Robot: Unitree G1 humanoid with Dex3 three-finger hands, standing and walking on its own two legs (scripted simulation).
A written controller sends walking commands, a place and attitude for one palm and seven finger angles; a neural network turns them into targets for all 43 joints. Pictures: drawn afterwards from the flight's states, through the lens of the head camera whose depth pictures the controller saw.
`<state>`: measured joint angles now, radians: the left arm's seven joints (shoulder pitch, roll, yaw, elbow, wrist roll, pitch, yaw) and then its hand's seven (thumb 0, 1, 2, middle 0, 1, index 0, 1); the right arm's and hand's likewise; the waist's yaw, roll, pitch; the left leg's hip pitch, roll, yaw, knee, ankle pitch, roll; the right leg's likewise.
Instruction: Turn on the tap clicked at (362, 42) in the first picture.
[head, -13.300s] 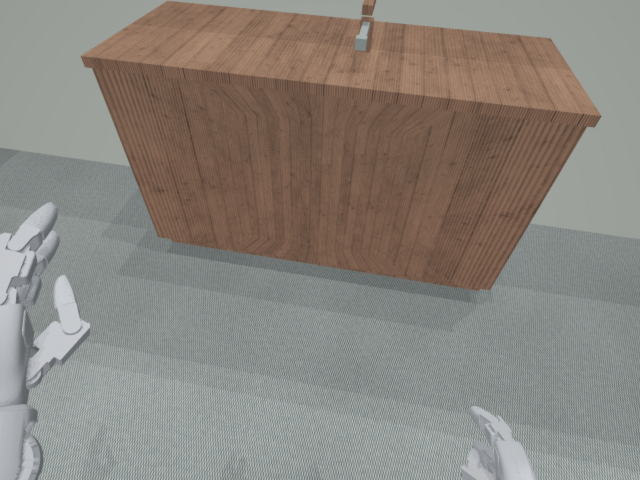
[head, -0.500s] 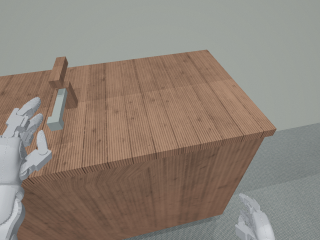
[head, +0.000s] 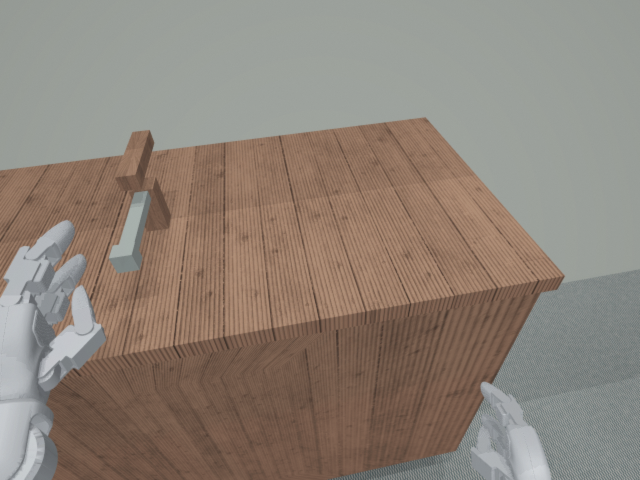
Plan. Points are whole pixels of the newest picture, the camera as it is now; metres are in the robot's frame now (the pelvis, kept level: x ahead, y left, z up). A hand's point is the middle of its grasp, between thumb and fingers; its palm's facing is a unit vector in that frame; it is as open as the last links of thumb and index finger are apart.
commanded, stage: turn the palm inward beside the body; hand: left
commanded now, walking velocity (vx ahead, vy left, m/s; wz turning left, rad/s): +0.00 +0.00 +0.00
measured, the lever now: (126, 257) +0.33 +0.31 +0.13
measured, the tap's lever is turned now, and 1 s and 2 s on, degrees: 0 0 0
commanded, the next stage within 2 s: reach beside the lever's end, fingers flat in 1.00 s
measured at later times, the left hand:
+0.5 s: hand (93, 344) +0.18 +0.23 +0.18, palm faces +0.46 -0.88 -0.15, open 7.4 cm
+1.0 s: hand (104, 338) +0.18 +0.22 +0.18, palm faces +0.48 -0.87 -0.13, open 7.4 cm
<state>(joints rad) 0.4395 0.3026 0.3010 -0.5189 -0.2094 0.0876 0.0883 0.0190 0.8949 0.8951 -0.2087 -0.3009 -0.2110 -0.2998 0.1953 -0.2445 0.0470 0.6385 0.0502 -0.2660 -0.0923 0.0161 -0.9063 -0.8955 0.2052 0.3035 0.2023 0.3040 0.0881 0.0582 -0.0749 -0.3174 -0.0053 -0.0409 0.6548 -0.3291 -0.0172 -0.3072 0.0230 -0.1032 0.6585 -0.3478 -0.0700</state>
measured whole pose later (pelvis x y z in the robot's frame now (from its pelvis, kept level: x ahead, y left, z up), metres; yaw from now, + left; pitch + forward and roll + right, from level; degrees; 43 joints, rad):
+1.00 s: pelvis +0.00 -0.01 +0.00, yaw +1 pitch -3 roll +0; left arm 0.45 0.24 0.26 -0.62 -0.26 0.29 0.17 0.02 0.90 0.90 -0.20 -0.30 -0.21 -0.30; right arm 0.17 -0.25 0.07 0.66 0.05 -0.26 -0.10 0.02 -0.90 -0.90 0.21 0.30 0.20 0.30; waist 0.09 0.07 -0.06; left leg -0.25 0.00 -0.06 0.61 -0.31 -0.02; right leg -0.23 0.03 -0.12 0.61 -0.33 -0.08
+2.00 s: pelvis +0.00 +0.01 +0.01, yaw +0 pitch -1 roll +0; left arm 0.28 0.25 0.33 -0.33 -0.25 0.18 0.15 0.02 0.90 0.90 -0.19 -0.26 -0.19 -0.26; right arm 0.17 -0.24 0.05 0.68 0.05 -0.25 -0.12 0.02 -0.91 -0.90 0.21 0.30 0.20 0.30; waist 0.08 0.05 -0.04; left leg -0.26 -0.01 -0.04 0.58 -0.30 -0.01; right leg -0.25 0.02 -0.10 0.58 -0.32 -0.06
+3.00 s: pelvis +0.00 +0.01 +0.01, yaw +0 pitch +1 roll +0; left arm -0.03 0.34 0.45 0.18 -0.24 0.01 0.07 0.02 0.90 0.90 -0.15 -0.15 -0.16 -0.15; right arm 0.19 -0.27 0.03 0.71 0.06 -0.21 -0.12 0.01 -0.91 -0.90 0.21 0.30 0.20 0.30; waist 0.04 0.05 -0.03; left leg -0.33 0.00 -0.04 0.59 -0.28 -0.01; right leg -0.31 0.03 -0.10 0.58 -0.29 -0.06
